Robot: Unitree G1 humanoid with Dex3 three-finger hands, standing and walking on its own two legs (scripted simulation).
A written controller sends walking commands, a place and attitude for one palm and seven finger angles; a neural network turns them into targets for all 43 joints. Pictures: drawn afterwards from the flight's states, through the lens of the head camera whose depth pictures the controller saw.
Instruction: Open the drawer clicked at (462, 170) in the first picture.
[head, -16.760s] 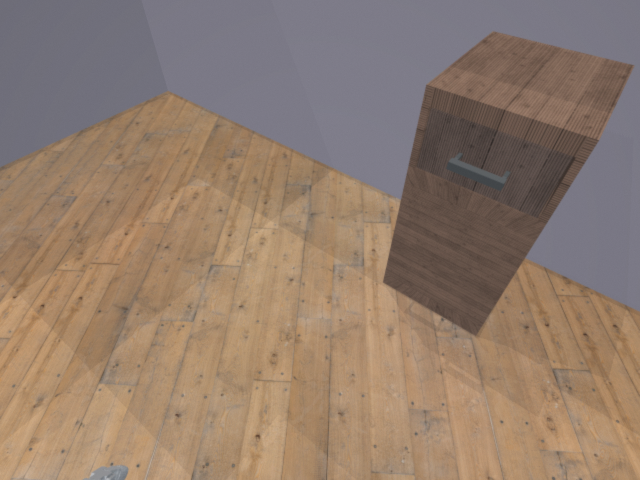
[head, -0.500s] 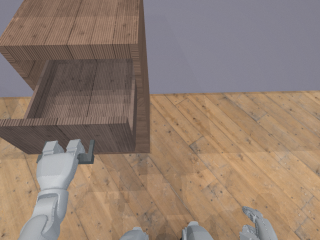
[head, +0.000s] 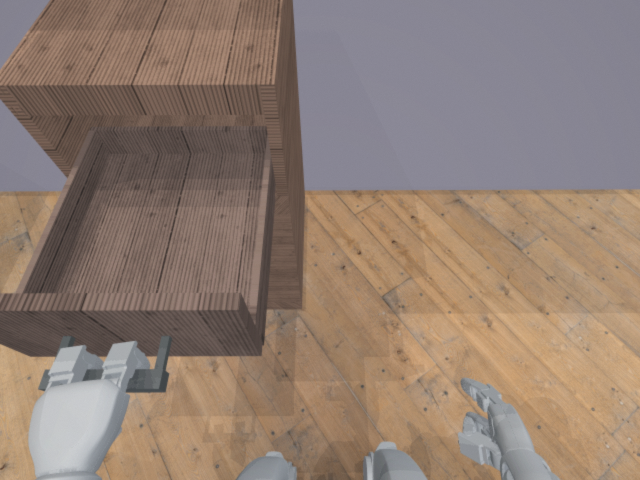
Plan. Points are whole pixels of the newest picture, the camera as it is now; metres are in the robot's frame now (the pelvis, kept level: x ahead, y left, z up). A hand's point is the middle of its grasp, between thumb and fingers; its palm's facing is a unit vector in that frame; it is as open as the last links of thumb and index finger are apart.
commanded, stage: open the thumb to release the handle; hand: left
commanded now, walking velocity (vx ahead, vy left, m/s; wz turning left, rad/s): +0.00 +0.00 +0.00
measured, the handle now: (110, 362) +0.25 +0.28 -0.02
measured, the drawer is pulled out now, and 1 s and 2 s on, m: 0.30 0.30 0.30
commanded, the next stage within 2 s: lift the hand off the handle in 0.60 s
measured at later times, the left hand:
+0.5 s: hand (103, 414) +0.19 +0.28 -0.04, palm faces -0.05 -0.02 -1.00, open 10.1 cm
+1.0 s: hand (111, 406) +0.20 +0.27 -0.04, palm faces -0.03 -0.02 -1.00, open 13.7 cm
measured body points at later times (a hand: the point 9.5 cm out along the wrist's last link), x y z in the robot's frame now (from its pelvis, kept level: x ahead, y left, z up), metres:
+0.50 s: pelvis -0.03 -0.01 +0.00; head +0.06 -0.02 +0.44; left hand +0.19 +0.28 +0.02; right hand +0.15 -0.25 -0.12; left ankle -0.05 +0.10 -0.65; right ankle +0.01 -0.10 -0.65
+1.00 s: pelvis -0.05 -0.02 +0.00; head +0.03 -0.03 +0.44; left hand +0.20 +0.27 +0.02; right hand +0.13 -0.25 -0.13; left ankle -0.05 +0.10 -0.65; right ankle +0.00 -0.10 -0.65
